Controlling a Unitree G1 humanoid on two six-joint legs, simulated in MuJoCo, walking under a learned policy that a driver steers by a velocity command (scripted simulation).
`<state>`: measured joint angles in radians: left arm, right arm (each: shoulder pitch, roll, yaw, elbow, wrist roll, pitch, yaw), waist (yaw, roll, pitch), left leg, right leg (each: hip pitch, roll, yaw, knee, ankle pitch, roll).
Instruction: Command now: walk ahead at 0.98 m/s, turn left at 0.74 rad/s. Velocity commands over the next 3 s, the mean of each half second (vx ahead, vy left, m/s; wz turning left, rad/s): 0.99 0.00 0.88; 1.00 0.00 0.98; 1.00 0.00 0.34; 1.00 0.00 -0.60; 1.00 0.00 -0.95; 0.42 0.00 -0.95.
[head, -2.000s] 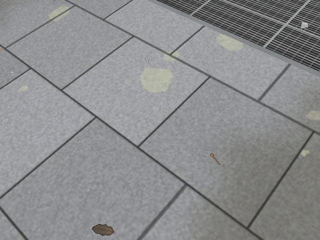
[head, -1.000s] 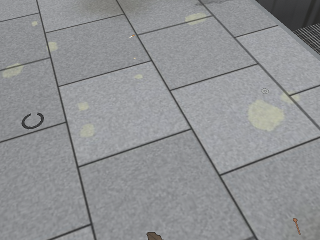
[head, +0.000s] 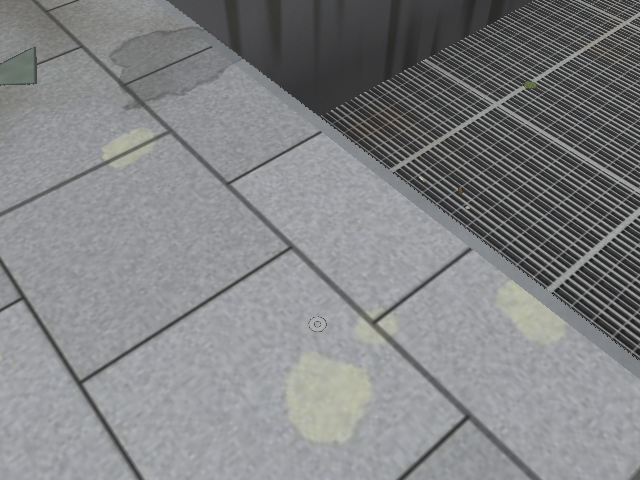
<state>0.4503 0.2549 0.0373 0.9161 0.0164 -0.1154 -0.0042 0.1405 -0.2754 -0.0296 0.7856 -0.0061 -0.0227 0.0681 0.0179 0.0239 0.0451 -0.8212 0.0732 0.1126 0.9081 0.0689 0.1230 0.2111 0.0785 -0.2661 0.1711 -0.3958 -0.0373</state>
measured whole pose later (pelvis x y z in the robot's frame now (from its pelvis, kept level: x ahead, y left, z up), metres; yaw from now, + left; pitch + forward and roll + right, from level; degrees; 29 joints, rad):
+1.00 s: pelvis +0.84 +0.25 -0.02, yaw +56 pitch +1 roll -2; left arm 0.55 0.25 0.02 0.90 0.04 -0.06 0.02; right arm -0.05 -0.29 0.00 0.60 -0.03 -0.03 0.08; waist 0.06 0.05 0.04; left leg -0.57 -0.06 0.15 0.68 -0.15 0.23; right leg 0.19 -0.07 -0.31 0.61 -0.39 0.07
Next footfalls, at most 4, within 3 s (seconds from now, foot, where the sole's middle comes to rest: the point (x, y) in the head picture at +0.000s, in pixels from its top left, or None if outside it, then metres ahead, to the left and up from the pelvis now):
0.10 left None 0.30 0.02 -0.76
0.54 right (350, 352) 0.76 -0.02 -0.76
1.00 left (179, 289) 0.92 0.40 -0.76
1.42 right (89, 185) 1.27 0.71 -0.76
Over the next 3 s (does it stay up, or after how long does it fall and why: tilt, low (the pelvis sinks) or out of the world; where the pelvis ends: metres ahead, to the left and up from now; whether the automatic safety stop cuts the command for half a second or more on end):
stays up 1.91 1.45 0.02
